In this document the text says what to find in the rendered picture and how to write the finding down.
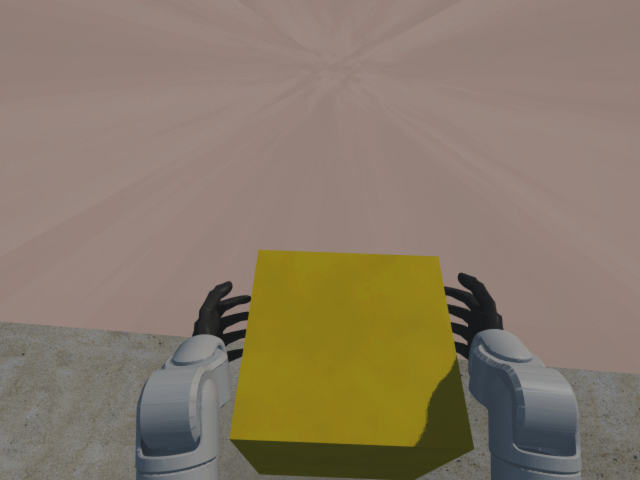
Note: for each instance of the robot left hand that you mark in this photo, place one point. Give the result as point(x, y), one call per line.
point(211, 323)

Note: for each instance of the carton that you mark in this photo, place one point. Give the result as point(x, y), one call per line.
point(349, 368)

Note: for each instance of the robot right hand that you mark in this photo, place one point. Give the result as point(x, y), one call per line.
point(483, 314)

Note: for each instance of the robot left forearm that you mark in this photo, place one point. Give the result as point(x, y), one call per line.
point(177, 419)

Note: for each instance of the robot right forearm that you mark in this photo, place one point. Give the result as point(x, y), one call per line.
point(533, 416)

